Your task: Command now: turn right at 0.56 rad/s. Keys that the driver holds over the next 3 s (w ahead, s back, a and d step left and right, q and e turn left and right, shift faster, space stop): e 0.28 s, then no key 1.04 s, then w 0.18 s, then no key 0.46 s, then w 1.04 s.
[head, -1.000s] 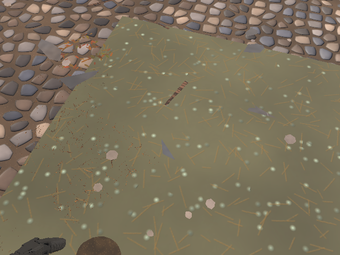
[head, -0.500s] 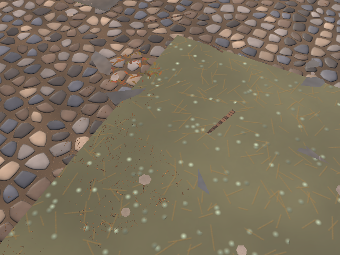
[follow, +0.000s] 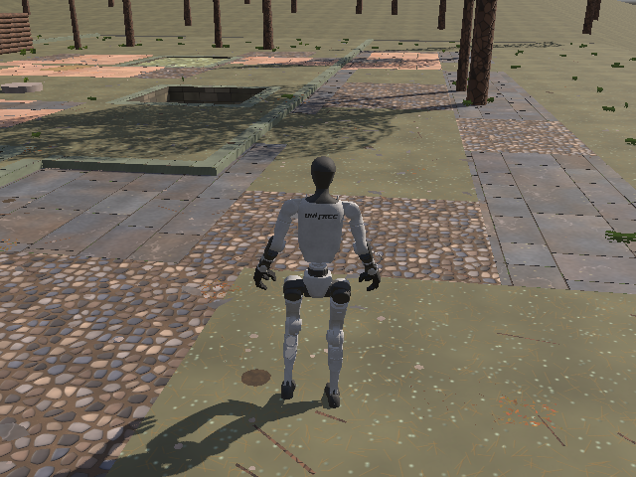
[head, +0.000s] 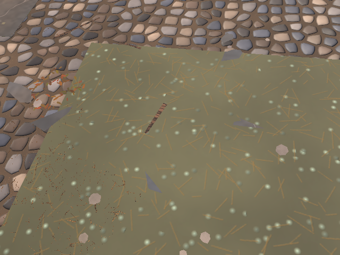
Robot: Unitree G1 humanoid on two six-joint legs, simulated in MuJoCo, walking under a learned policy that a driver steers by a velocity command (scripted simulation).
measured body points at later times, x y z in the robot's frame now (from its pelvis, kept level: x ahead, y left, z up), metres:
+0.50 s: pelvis +0.00 +0.03 +0.00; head +0.04 +0.04 +0.45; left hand +0.22 +0.28 -0.11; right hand +0.06 -0.27 -0.09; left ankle +0.04 +0.15 -0.74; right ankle -0.05 -0.10 -0.68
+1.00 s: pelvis +0.00 -0.01 +0.00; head +0.00 -0.02 +0.45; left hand +0.20 +0.19 -0.11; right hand +0.01 -0.31 -0.13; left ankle +0.04 +0.15 -0.74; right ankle -0.05 -0.10 -0.74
